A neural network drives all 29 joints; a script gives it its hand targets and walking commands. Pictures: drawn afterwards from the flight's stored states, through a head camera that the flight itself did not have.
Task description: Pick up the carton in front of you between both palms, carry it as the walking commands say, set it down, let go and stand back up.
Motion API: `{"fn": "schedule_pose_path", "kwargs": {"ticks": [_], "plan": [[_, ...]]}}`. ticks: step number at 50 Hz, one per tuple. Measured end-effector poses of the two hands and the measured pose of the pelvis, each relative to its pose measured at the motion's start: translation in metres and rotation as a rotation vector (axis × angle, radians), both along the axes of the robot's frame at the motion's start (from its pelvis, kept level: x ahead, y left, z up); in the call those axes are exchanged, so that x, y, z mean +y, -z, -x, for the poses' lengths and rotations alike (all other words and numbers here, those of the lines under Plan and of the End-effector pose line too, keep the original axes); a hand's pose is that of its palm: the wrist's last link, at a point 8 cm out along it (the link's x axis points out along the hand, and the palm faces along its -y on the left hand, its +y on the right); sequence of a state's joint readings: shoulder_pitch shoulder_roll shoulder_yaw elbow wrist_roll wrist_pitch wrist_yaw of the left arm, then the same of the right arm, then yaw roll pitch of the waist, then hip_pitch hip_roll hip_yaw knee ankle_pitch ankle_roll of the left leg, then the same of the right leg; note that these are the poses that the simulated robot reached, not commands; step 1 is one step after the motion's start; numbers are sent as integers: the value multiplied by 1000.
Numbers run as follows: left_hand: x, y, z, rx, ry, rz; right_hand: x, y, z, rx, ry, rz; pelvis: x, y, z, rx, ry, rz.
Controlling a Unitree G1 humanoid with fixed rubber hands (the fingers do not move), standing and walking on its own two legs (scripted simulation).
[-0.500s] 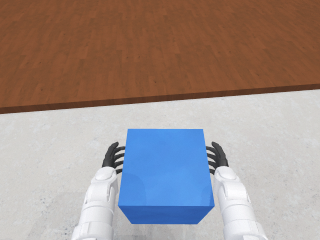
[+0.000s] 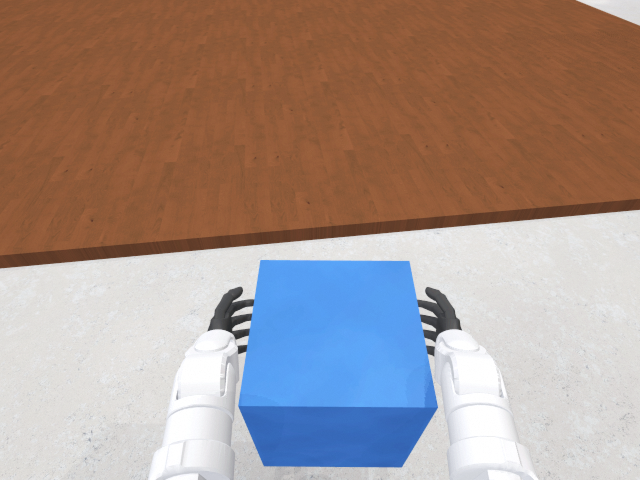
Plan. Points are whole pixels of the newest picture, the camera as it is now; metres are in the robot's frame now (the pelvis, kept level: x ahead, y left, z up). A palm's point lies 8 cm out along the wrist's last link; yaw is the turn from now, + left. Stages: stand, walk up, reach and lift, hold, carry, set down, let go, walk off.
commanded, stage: reach and lift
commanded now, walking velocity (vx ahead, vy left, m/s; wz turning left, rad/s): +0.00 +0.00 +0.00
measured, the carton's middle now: (333, 367) +0.30 +0.00 -0.05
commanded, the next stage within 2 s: hold in 0.70 s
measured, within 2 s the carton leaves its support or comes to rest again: neither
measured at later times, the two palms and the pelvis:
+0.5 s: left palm (221, 330) +0.30 +0.15 +0.03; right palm (448, 329) +0.31 -0.15 +0.03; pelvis +0.02 +0.00 +0.01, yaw +0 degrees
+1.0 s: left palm (217, 328) +0.29 +0.15 +0.06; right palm (453, 328) +0.30 -0.15 +0.05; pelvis +0.01 +0.00 +0.01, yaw +0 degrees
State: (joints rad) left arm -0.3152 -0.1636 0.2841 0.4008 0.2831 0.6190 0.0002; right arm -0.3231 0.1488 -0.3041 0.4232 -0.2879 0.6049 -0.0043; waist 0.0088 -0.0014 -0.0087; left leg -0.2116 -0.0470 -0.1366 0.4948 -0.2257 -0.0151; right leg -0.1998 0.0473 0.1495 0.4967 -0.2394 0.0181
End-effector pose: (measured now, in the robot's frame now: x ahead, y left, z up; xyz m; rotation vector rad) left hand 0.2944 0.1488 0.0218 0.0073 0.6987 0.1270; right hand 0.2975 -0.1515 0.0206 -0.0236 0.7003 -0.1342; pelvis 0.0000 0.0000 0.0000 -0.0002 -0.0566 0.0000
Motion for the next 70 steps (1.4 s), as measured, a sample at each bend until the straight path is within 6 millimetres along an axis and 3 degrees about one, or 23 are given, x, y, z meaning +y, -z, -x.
{"fn": "schedule_pose_path", "kwargs": {"ticks": [31,39,46,59,70], "plan": [[1,-16,-9,-13,14,-17,1,-17,-9,-12,-11,21,-2,-8,-21,-19,-7,-1],[1,-21,-6,-19,17,-19,1,-21,-5,-17,-7,18,-1,-9,-20,-28,-4,-1],[0,-36,-1,-50,13,-18,0,-36,0,-49,-4,12,-1,-9,-17,-51,-3,-1],[0,-31,4,-24,3,-6,-1,-31,4,-22,1,2,-3,-7,-3,-62,-4,0],[0,-38,-5,-52,-1,1,0,-39,-4,-51,10,0,-2,-5,-9,-7,-2,1]]}}
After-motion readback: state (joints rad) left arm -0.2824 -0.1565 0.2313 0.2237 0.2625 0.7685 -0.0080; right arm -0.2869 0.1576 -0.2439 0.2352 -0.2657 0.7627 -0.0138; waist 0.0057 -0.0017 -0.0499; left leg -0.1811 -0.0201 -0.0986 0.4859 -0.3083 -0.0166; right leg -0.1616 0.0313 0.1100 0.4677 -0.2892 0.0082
